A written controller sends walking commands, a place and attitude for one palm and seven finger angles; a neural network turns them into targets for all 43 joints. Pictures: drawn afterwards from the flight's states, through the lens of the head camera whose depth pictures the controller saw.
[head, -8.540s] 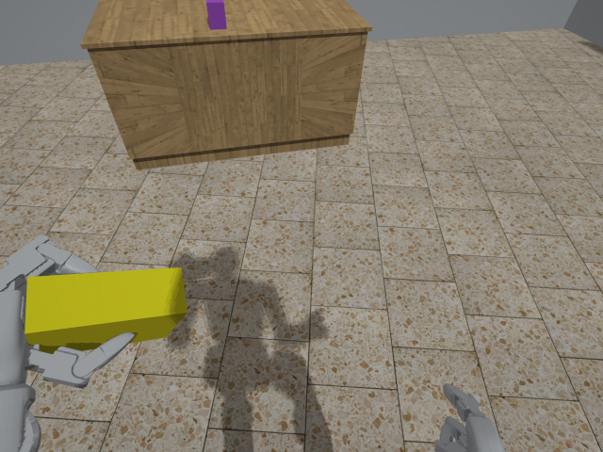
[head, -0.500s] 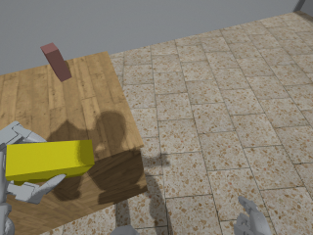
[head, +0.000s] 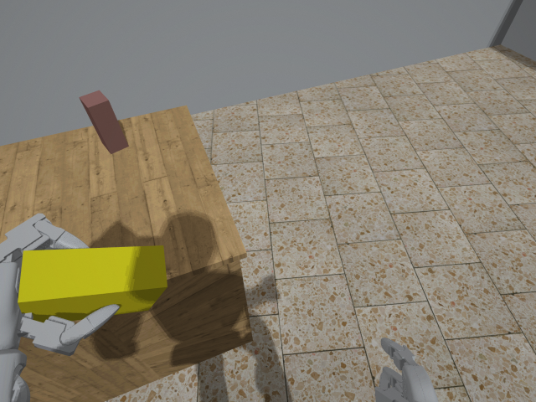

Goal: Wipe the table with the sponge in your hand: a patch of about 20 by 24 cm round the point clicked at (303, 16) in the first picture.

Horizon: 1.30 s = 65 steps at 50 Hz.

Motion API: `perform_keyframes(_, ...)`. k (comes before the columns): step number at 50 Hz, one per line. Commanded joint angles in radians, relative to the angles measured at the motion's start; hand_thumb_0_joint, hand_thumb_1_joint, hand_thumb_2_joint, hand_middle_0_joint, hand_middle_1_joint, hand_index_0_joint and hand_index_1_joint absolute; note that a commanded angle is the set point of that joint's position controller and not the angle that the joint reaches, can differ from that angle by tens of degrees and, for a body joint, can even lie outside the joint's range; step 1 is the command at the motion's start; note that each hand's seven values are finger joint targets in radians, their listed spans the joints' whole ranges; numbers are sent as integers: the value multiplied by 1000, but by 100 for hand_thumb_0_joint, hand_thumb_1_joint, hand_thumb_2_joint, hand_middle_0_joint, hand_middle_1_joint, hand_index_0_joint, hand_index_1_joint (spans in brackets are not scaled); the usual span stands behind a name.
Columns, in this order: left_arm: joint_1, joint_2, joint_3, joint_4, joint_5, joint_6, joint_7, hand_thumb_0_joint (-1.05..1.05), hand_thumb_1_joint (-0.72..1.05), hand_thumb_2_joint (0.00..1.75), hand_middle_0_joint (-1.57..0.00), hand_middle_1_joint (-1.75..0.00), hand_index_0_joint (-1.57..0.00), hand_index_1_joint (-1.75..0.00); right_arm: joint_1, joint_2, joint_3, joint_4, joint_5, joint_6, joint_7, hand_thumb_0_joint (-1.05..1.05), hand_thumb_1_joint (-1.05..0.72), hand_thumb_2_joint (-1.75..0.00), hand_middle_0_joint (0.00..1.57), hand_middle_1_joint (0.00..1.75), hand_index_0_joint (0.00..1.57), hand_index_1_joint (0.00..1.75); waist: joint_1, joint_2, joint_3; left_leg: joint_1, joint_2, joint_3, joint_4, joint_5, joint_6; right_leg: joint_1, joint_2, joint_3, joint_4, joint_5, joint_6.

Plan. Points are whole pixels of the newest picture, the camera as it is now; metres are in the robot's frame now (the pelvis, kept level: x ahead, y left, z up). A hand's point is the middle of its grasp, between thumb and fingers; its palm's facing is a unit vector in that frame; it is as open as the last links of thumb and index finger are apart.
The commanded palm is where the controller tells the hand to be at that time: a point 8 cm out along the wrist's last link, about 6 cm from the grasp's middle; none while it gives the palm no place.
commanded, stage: come to a stop and stand still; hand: left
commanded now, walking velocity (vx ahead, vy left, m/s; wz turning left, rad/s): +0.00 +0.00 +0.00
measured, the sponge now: (117, 283) +0.22 +0.19 +0.14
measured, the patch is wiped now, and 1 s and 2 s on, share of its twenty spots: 0.00 0.00 0.00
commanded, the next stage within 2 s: look again from close up in 0.26 s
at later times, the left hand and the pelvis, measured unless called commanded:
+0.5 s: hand (60, 268) +0.22 +0.26 +0.15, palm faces +0.26 -0.86 -0.45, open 9.4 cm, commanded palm +0.17 +0.30 +0.18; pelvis +0.00 +0.03 +0.01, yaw -2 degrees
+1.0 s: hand (32, 240) +0.26 +0.31 +0.15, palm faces +0.33 -0.85 -0.40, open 9.4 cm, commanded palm +0.20 +0.35 +0.18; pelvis +0.04 +0.07 +0.00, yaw -1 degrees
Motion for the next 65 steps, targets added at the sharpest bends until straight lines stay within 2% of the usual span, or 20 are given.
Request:
perform_keyframes(1,-162,186,127,-180,-12,-64,36,0,10,130,-120,-160,-120,-160,-96,-128,-51,-136,-3,-51,-38,0,-90,-90,20,30,20,30,-25,-110,-98,109,16,-48,-67,55,17,-51,-197,208,-201,-62,10)
perform_keyframes(4,-173,191,119,-184,-2,-76,31,0,10,130,-120,-160,-120,-160,-110,-134,-50,-144,-7,-50,-48,0,-90,-90,20,30,20,30,-18,15,-33,67,51,-89,-158,-40,37,-72,-145,179,-215,-206,39)
perform_keyframes(6,-158,186,120,-173,6,-84,34,0,10,130,-120,-160,-120,-160,-99,-141,-52,-145,-8,-54,-46,0,-90,-90,20,30,20,30,-14,24,-38,9,55,-106,-196,-48,43,5,-118,157,-196,-157,47)
perform_keyframes(11,-104,179,119,-168,3,-91,36,0,10,130,-120,-160,-120,-160,-77,-150,-64,-147,-3,-66,-38,0,-90,-90,20,30,20,30,-12,12,-100,30,40,-83,-157,77,31,76,-128,159,-180,-15,45)
perform_keyframes(12,-1103,997,733,-402,123,-187,17,0,10,130,-120,-160,-120,-160,63,-189,-115,-146,-33,-114,-40,0,-90,-90,20,30,20,30,32,-206,72,-72,1,9,5,90,37,-71,-168,232,-330,249,163)
perform_keyframes(13,-1018,726,545,-99,68,-183,-4,0,10,130,-120,-160,-120,-160,-1,-123,-89,-63,2,-114,-31,0,-90,-90,20,30,20,30,-13,-72,-38,50,-32,7,-3,74,19,-52,-292,252,-249,212,-7)
perform_keyframes(14,-640,371,283,129,38,-170,-39,0,10,130,-120,-160,-120,-160,-28,-113,-86,-91,-14,-143,-18,0,-90,-90,20,30,20,30,5,-22,-135,127,-32,-8,-71,72,12,14,-244,283,-157,324,-7)
perform_keyframes(15,-324,242,208,226,6,-167,-61,0,10,130,-120,-160,-120,-160,-26,-146,-99,-130,8,-143,-4,0,-90,-90,20,30,20,30,37,36,-148,131,-24,12,-88,102,23,57,-202,230,-147,257,50)
perform_keyframes(16,-199,175,152,103,-15,-168,-71,0,10,130,-120,-160,-120,-160,-19,-159,-100,-144,17,-134,21,0,-90,-90,20,30,20,30,37,35,-174,116,-19,6,-113,132,36,120,-175,205,-143,237,91)
perform_keyframes(18,-44,121,89,-21,-25,-163,-75,0,10,130,-120,-160,-120,-160,-43,-154,-100,-165,25,-136,49,0,-90,-90,20,30,20,30,40,-27,-164,120,8,-9,-144,121,45,101,-155,162,-147,130,94)
perform_keyframes(22,-70,215,164,-112,-7,-146,-47,0,10,130,-120,-160,-120,-160,-58,-158,-85,-183,10,-141,30,0,-90,-90,20,30,20,30,18,-170,-102,120,6,-26,-164,-29,36,-29,-126,158,-232,-160,51)
perform_keyframes(23,-119,279,221,-151,-4,-151,-38,0,10,130,-120,-160,-120,-160,-68,-166,-82,-187,5,-140,19,0,-90,-90,20,30,20,30,17,-134,-95,138,8,-33,-182,-24,35,-56,-118,153,-225,-177,44)
perform_keyframes(28,-327,290,238,-239,18,-185,-29,0,10,130,-120,-160,-120,-160,-87,-158,-64,-196,-10,-159,-9,0,-90,-90,20,30,20,30,9,102,-105,69,58,-112,-278,-100,64,53,-68,117,-99,-20,46)
perform_keyframes(30,-322,254,214,-211,20,-186,-27,0,10,130,-120,-160,-120,-160,-74,-151,-62,-191,-13,-170,-6,0,-90,-90,20,30,20,30,15,120,-130,71,64,-113,-272,-58,66,96,-64,100,-81,44,43)
perform_keyframes(39,-203,141,114,-149,25,-155,-29,0,10,130,-120,-160,-120,-160,-63,-156,-64,-167,-24,-150,24,0,-90,-90,20,30,20,30,8,34,-196,194,39,-79,-176,365,19,70,-63,78,-102,224,43)
perform_keyframes(45,-182,185,161,-165,10,-146,-30,0,10,130,-120,-160,-120,-160,-79,-161,-74,-196,-20,-96,22,0,-90,-90,20,30,20,30,-2,18,-213,147,25,-62,-130,307,34,97,-82,60,-43,222,30)
perform_keyframes(48,-202,221,186,-218,3,-152,-27,0,10,130,-120,-160,-120,-160,-91,-169,-75,-209,-18,-89,19,0,-90,-90,20,30,20,30,-4,54,-195,115,27,-80,-126,279,44,95,-83,50,4,196,27)
perform_keyframes(54,-209,205,171,-224,5,-165,-23,0,10,130,-120,-160,-120,-160,-71,-179,-86,-203,-10,-95,24,0,-90,-90,20,30,20,30,-11,63,-186,110,36,-98,-89,333,49,79,-88,39,62,178,24)
perform_keyframes(61,-215,190,165,-151,11,-176,-18,0,10,130,-120,-160,-120,-160,-66,-181,-95,-185,-3,-88,22,0,-90,-90,20,30,20,30,-13,33,-139,27,26,-123,-112,113,55,76,-104,63,55,93,13)
perform_keyframes(65,-200,190,168,-155,11,-182,-18,0,10,130,-120,-160,-120,-160,-68,-176,-95,-183,-1,-87,20,0,-90,-90,20,30,20,30,-13,21,-144,19,22,-122,-102,143,56,92,-107,56,58,110,12)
